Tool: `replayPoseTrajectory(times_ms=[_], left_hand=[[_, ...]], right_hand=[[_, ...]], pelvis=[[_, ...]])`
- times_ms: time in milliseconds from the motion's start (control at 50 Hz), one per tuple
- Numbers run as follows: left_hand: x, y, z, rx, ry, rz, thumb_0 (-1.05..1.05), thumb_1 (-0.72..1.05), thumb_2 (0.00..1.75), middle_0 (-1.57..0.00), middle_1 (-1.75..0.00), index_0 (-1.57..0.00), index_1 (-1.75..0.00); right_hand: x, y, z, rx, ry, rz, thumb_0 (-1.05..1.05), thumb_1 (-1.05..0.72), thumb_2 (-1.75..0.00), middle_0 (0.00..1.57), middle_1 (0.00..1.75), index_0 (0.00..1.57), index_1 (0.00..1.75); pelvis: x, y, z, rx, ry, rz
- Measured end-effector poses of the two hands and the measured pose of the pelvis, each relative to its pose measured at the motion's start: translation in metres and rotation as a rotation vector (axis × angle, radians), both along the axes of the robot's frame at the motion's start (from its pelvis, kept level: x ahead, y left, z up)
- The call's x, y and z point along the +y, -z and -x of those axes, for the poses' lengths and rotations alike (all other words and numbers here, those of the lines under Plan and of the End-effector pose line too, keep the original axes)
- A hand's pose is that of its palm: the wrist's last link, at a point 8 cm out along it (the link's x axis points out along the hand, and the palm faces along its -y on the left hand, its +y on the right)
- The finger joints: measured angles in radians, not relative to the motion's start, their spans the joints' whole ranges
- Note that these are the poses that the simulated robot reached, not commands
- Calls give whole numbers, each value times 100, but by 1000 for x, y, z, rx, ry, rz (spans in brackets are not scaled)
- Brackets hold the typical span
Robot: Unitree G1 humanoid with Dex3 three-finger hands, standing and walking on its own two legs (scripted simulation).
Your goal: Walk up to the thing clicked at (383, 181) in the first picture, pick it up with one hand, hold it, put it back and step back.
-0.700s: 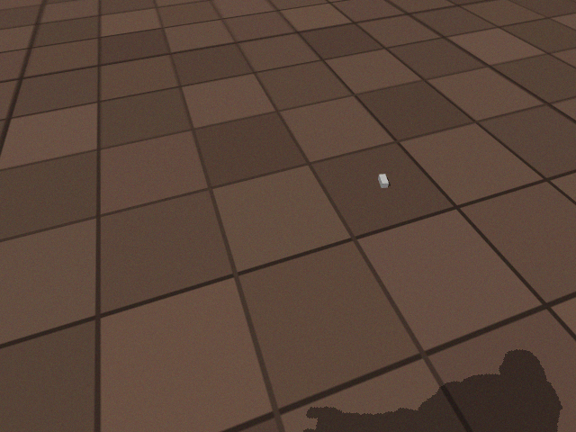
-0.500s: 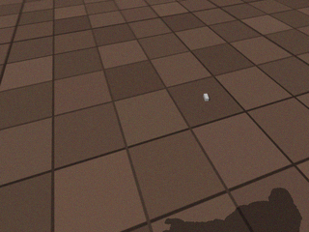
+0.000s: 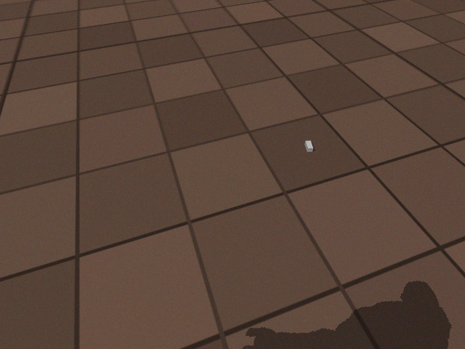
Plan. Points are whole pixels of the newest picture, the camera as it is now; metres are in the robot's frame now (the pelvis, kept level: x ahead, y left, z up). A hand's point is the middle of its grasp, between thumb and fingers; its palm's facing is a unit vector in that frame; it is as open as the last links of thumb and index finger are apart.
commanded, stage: stand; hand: left
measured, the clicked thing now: (308, 146) +1.35 -0.44 -0.77
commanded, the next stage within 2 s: walk up in 0.42 s
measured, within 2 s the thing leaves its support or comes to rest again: neither
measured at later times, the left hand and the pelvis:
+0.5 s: hand out of the picture +0.08 +0.26 -0.15, palm faces -0.09 -0.94 -0.34, open 7.4 cm; pelvis +0.01 +0.00 -0.01, yaw -5 degrees
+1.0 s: hand (149, 275) +0.30 +0.20 -0.13, palm faces -0.38 -0.81 -0.44, open 7.4 cm; pelvis +0.17 -0.04 -0.02, yaw -28 degrees
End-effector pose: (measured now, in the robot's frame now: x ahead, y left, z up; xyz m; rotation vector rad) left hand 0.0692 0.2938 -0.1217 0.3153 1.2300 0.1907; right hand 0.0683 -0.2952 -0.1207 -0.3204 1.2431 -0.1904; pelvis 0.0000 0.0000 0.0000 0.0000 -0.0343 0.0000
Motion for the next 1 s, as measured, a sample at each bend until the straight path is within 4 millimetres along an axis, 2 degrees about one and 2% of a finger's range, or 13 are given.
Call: replayPoseTrajectory(times_ms=[420, 520, 560, 620, 680, 720, 760, 800, 900, 940, 1000], left_hand=[[3, -2, -3, -6, 1, -7, 1, 90, 90, -20, -30, -21, -30], [8, -5, -10, 44, 79, -8, 1, 90, 90, -21, -30, -21, -30], [9, -10, -25, 69, 129, -32, 1, 90, 90, -21, -30, -21, -30], [6, -21, -58, 42, 178, -53, 1, 90, 90, -21, -30, -21, -30], [-1, -30, -97, -12, 230, -90, 1, 90, 90, -21, -30, -21, -30], [-6, -29, -121, -61, 261, -130, 1, 90, 90, -21, -30, -21, -30], [-10, -25, -139, -114, 264, -167, 1, 90, 90, -21, -30, -21, -30], [-19, -25, -148, -116, 265, -172, 1, 90, 90, -20, -30, -21, -30], [-41, -31, -176, -41, 313, -142, 1, 90, 90, -21, -30, -21, -30], [-47, -31, -197, -27, 347, -126, 1, 90, 90, -21, -30, -21, -30], [-51, -29, -241, -25, 410, -110, 1, 90, 90, -21, -30, -21, -30]], right_hand=[[2, 0, -4, -9, -3, -2, 0, -90, -90, 20, 30, 21, 30], [-14, -3, -7, -156, 67, -23, 0, -90, -90, 20, 30, 21, 30], [-26, -4, -1, -203, 116, -11, 0, -90, -90, 20, 30, 21, 30], [-46, -1, 13, -199, 172, 3, 0, -90, -90, 20, 30, 21, 30], [-70, 11, 17, -184, 220, 10, 0, -90, -90, 20, 30, 21, 30], [-88, 24, 13, -182, 241, 18, 1, -90, -90, 20, 30, 21, 30], [-102, 37, 4, -169, 249, 25, 1, -90, -90, 20, 30, 21, 30], [-107, 38, -12, -175, 258, 12, 1, -91, -90, 20, 29, 20, 30], [-97, 14, -62, -275, 264, -23, 1, -91, -90, 19, 29, 20, 30], [-93, 4, -76, -294, 272, -27, 1, -91, -90, 19, 29, 20, 30], [-88, -5, -90, -288, 303, -12, 1, -91, -90, 20, 29, 20, 30]], pelvis=[[1, 0, -3, 0, 1, -1], [3, 7, -7, 16, 119, -19], [1, 8, -12, 16, 157, -20], [-9, 10, -25, 3, 210, -26], [-23, 19, -43, -15, 261, -30], [-37, 33, -56, -18, 279, -34], [-46, 46, -66, -18, 298, -6], [-48, 45, -77, -22, 334, 13], [-48, 24, -118, -25, 412, 25], [-47, 19, -137, -19, 448, 20], [-43, 16, -171, -3, 497, 20]])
